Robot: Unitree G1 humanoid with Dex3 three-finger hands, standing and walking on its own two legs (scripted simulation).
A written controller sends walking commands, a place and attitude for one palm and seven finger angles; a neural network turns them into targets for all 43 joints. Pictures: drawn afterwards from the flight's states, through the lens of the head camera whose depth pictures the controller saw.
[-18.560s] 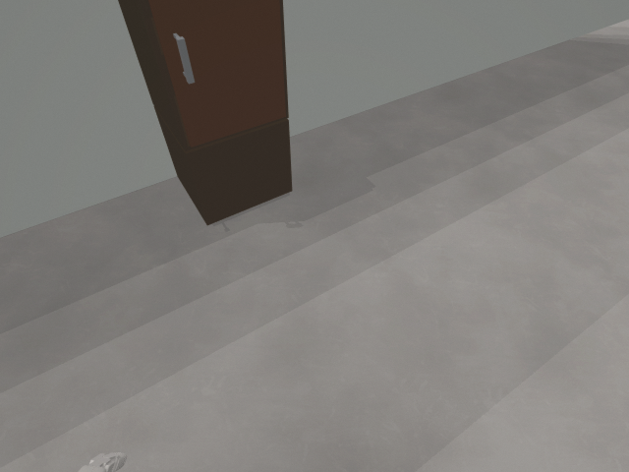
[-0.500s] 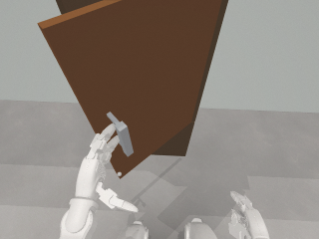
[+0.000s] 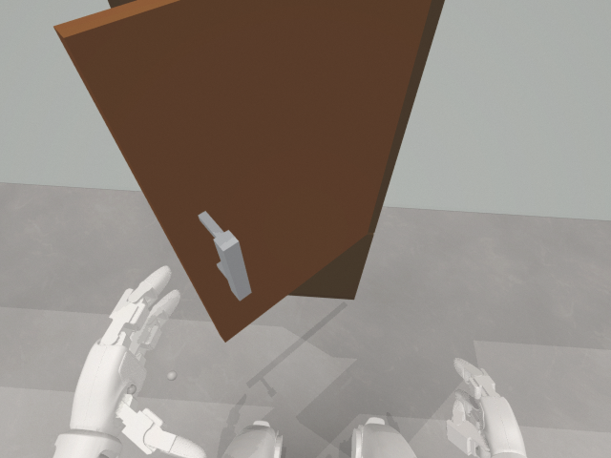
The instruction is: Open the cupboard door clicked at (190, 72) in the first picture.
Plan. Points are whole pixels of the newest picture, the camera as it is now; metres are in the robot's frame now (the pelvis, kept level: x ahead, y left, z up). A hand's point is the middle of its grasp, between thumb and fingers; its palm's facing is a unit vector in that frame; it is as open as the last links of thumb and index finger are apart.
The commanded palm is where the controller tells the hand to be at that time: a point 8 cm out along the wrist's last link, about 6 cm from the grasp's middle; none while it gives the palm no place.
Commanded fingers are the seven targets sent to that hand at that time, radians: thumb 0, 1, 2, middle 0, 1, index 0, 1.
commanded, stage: slide the hand sideways off the handle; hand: left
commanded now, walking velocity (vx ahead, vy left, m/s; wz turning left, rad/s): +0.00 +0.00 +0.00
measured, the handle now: (225, 258) +0.34 +0.13 +0.07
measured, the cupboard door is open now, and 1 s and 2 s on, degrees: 44 44 44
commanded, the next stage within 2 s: draw the hand back to the body in 0.08 s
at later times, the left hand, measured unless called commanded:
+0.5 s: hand (115, 375) +0.19 +0.19 +0.11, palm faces +0.00 -1.00 -0.08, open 16.3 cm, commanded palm +0.16 +0.25 +0.12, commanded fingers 0.00 -0.50 0.30 -0.15 -0.30 -0.15 -0.30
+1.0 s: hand (12, 336) +0.20 +0.25 +0.18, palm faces +0.31 -0.87 -0.39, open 13.6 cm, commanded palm +0.16 +0.29 +0.21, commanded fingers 0.00 0.27 0.63 -0.18 -0.30 -0.18 -0.30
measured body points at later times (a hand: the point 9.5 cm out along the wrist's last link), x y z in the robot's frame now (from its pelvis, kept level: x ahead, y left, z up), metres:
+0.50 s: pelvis +0.00 +0.00 +0.02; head +0.04 +0.00 +0.47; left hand +0.19 +0.25 +0.11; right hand +0.18 -0.22 -0.04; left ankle -0.01 +0.11 -0.64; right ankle +0.03 -0.11 -0.64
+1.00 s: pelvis +0.02 +0.02 +0.08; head +0.01 +0.00 +0.53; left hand +0.18 +0.29 +0.20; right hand +0.19 -0.20 +0.00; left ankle -0.01 +0.11 -0.64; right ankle +0.03 -0.11 -0.64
